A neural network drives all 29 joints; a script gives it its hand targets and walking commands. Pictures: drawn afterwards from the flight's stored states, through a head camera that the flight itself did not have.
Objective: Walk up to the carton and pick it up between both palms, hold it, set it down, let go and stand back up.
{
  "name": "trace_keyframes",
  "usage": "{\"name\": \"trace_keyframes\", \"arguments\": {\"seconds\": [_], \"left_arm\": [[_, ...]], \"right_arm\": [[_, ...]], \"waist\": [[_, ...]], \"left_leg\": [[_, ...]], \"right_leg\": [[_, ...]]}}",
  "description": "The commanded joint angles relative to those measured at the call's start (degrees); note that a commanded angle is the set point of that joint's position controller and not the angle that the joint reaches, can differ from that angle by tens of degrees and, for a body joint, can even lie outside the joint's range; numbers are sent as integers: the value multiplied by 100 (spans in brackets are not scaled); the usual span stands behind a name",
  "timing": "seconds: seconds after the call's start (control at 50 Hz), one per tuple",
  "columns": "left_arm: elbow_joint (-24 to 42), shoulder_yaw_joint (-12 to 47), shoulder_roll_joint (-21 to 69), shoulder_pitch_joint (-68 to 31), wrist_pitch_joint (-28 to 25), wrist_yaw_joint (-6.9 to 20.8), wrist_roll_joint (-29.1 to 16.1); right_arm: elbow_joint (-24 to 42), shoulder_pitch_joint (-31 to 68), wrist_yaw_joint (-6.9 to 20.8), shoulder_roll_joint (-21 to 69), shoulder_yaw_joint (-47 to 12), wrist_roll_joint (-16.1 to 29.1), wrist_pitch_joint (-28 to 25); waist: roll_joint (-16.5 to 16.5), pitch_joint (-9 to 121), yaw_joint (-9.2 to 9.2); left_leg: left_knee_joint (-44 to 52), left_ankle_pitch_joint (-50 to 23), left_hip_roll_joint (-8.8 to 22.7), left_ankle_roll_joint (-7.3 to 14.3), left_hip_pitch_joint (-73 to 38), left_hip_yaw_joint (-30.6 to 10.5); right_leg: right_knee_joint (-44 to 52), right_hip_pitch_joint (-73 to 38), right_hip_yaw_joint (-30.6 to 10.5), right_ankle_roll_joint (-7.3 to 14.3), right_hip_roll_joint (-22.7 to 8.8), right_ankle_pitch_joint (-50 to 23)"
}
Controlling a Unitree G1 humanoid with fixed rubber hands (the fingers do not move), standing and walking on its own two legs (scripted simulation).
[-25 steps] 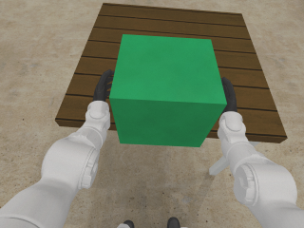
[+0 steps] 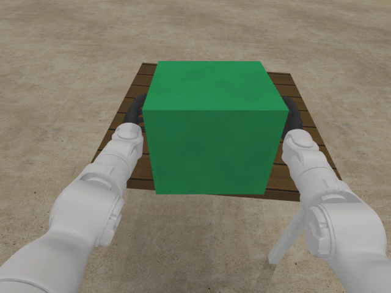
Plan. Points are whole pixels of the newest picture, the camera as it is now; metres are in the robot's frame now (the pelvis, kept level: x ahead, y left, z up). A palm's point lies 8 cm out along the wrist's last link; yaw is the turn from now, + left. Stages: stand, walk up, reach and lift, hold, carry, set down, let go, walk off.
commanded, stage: reach and lift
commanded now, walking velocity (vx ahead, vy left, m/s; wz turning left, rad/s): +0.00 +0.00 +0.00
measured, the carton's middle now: (209, 125) +0.48 +0.00 +0.11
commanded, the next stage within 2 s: hold in 1.78 s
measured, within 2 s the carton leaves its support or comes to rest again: neither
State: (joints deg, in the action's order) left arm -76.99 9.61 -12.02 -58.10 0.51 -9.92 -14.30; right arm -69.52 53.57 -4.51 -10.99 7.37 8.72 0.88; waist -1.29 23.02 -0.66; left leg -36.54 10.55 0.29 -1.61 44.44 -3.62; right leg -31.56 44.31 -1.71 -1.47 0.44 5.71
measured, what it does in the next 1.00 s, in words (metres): stands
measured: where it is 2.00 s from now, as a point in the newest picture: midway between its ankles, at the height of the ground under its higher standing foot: outside the picture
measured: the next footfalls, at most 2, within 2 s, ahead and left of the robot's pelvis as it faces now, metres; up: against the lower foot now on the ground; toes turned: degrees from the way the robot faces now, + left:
none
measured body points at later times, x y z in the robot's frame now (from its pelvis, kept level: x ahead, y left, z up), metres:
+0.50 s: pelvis +0.04 -0.01 +0.03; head +0.00 +0.01 +0.48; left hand +0.46 +0.17 +0.17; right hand +0.46 -0.19 +0.18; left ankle +0.06 +0.13 -0.71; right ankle +0.09 -0.13 -0.71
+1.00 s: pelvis +0.03 +0.00 +0.03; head -0.01 +0.02 +0.48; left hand +0.44 +0.18 +0.18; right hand +0.44 -0.17 +0.20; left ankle +0.06 +0.13 -0.71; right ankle +0.09 -0.13 -0.71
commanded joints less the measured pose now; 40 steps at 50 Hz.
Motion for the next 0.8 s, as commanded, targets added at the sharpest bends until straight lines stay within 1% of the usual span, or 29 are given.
{"name": "trace_keyframes", "arguments": {"seconds": [0.0, 0.02, 0.04, 0.06, 0.12, 0.14, 0.16, 0.18, 0.22, 0.24, 0.26, 0.3, 0.32, 0.34, 0.36, 0.38, 0.4, 0.42, 0.44, 0.46, 0.48, 0.5, 0.58, 0.64, 0.66, 0.7, 0.74, 0.76, 0.78], "left_arm": [[3389, 151, 5262, -5780, -417, 751, -179], [3500, 119, 5261, -5852, -381, 781, -186], [3150, -29, 5191, -5726, -250, 802, -35], [2836, -304, 5023, -5607, -175, 895, 52], [3114, -293, 5096, -5721, -145, 962, 227], [2743, -796, 4749, -5449, -84, 1034, 489], [3028, -729, 4787, -5554, -108, 1049, 469], [3170, -677, 4807, -5574, -124, 1066, 503], [3179, -528, 4972, -5297, -79, 1082, 528], [3321, -494, 5061, -5239, -52, 1072, 569], [3381, -571, 5030, -5016, -20, 1078, 559], [3670, -589, 5161, -4669, 129, 1073, 662], [3545, -636, 5158, -4366, 216, 1116, 683], [3975, -422, 5227, -4279, 259, 1087, 607], [3977, -565, 5059, -4010, 378, 1124, 778], [4223, -414, 5240, -3822, 471, 1096, 762], [4426, -374, 5158, -3589, 573, 1087, 823], [4821, -307, 5200, -3473, 694, 1081, 835], [4565, -430, 5043, -3128, 830, 1137, 979], [4854, -433, 4984, -3129, 934, 1138, 1043], [4938, -489, 4893, -3105, 1057, 1197, 1055], [5031, -229, 4943, -3149, 1178, 1217, 1001], [5686, 6, 5058, -3331, 1394, 1201, 819], [5953, 114, 5107, -3243, 1524, 1162, 828], [6040, 279, 5202, -3205, 1616, 1151, 789], [5778, 59, 5041, -3275, 1716, 1195, 876], [5548, -94, 5029, -3277, 1775, 1216, 946], [5561, -88, 5045, -3183, 1781, 1235, 952], [5478, -148, 5005, -3389, 1797, 1260, 978]], "right_arm": [[1734, 5424, 1147, 4656, -1321, -216, 110], [1669, 5458, 1151, 4696, -1293, -241, 156], [1300, 5334, 1149, 4440, -1063, -297, 264], [1157, 5387, 1119, 4463, -929, -373, 307], [841, 4998, 1130, 4356, -605, -493, 369], [883, 5017, 1093, 4501, -614, -486, 420], [926, 4904, 1109, 4562, -664, -492, 411], [1103, 4898, 1090, 4648, -664, -460, 402], [1455, 4779, 1032, 4593, -824, -309, 379], [1626, 4854, 998, 4614, -907, -231, 351], [1885, 4837, 973, 4682, -1080, -132, 358], [2125, 4571, 914, 4648, -1205, 49, 406], [2421, 4678, 870, 4595, -1301, 112, 398], [2654, 4494, 836, 4599, -1479, 307, 437], [2927, 4527, 752, 4653, -1647, 389, 468], [3290, 4520, 705, 4615, -1771, 512, 489], [3727, 4633, 665, 4696, -2028, 684, 512], [3971, 4419, 620, 4651, -2176, 771, 595], [4235, 4537, 580, 4640, -2287, 810, 678], [4128, 4318, 552, 4610, -2341, 820, 783], [4081, 4119, 499, 4570, -2295, 743, 881], [4273, 4214, 515, 4470, -2248, 742, 890], [4965, 4382, 496, 4548, -2329, 818, 1015], [4904, 4149, 522, 4455, -2318, 813, 1183], [4945, 4084, 528, 4314, -2228, 783, 1175], [4824, 4201, 543, 4331, -2124, 763, 1270], [4544, 4198, 568, 4321, -1992, 701, 1326], [4730, 4310, 577, 4373, -1992, 669, 1308], [4408, 4185, 579, 4316, -1826, 570, 1349]], "waist": [[241, 2092, -40], [268, 2141, -50], [351, 1524, -178], [256, 1343, -156], [693, 1478, -357], [378, 1237, -177], [477, 1591, -116], [431, 1846, -141], [639, 2198, -220], [652, 2256, -187], [490, 2241, -76], [580, 2216, -92], [410, 2242, -26], [527, 2385, -62], [381, 2356, 85], [491, 2520, 13], [422, 2663, 175], [449, 2647, 152], [213, 2351, 253], [280, 2161, 266], [175, 1980, 159], [363, 2019, 69], [367, 2464, -29], [560, 2479, -87], [722, 2468, -216], [521, 2104, -113], [540, 1901, -120], [478, 1994, -125], [531, 1823, -214]], "left_leg": [[1278, 934, -244, -80, -2057, 302], [1343, 864, -244, -78, -2154, 334], [1478, 975, -211, -107, -2258, 274], [1558, 1110, -237, -56, -2093, 321], [1743, 732, -227, -203, -2322, 347], [1776, 820, -308, -74, -2180, 404], [1806, 545, -256, -109, -2277, 379], [1821, 338, -259, -138, -2371, 406], [1759, -159, -264, -234, -2716, 375], [1740, -416, -262, -254, -2797, 361], [1713, -651, -266, -229, -2775, 357], [1693, -968, -263, -260, -2985, 316], [1651, -1199, -289, -243, -3003, 321], [1631, -1434, -305, -287, -3069, 308], [1569, -1653, -352, -230, -3094, 317], [1560, -1915, -363, -280, -3196, 274], [1474, -2214, -410, -240, -3185, 283], [1416, -2411, -419, -252, -3294, 252], [1464, -2274, -480, -160, -3168, 260], [1532, -2139, -463, -138, -3241, 271], [1607, -1905, -465, -114, -3227, 261], [1628, -1732, -434, -159, -3216, 217], [1593, -1769, -446, -190, -3395, 216], [1608, -1796, -394, -263, -3637, 167], [1559, -1836, -368, -328, -3687, 150], [1639, -1278, -377, -238, -3464, 146], [1754, -967, -351, -208, -3366, 167], [1787, -1008, -354, -176, -3354, 175], [1808, -843, -338, -199, -3288, 162]], "right_leg": [[697, -3277, 175, 122, 140, 1494], [759, -3359, 174, 129, 135, 1471], [858, -3278, 224, 168, 145, 1579], [953, -3441, 142, 182, 66, 1692], [971, -3708, 170, 269, 44, 1135], [1092, -3865, 86, 211, -3, 1305], [1075, -4080, 87, 230, 20, 949], [1050, -4289, 96, 224, 35, 559], [1052, -4494, 133, 234, 85, -54], [1034, -4640, 171, 210, 122, -285], [1052, -4825, 143, 193, 151, -510], [1062, -4977, 113, 189, 178, -886], [1063, -5186, 110, 171, 200, -1146], [1002, -5423, 93, 135, 212, -1542], [1024, -5536, 67, 96, 227, -1715], [996, -5631, 69, 85, 262, -1971], [990, -5753, 55, 46, 293, -2220], [960, -5840, 36, 35, 302, -2453], [1032, -5818, 21, -40, 301, -2426], [1065, -5762, 24, -31, 295, -2286], [1130, -5734, 13, -49, 275, -2115], [1146, -5599, 14, -3, 280, -1918], [1159, -5602, 29, 14, 324, -2010], [1209, -5364, 58, 47, 369, -1827], [1185, -5293, 61, 73, 367, -1914], [1269, -5205, 26, 72, 341, -1348], [1308, -5149, 17, 89, 309, -1067], [1323, -5236, 18, 92, 305, -1198], [1315, -5169, 5, 104, 291, -1080]]}}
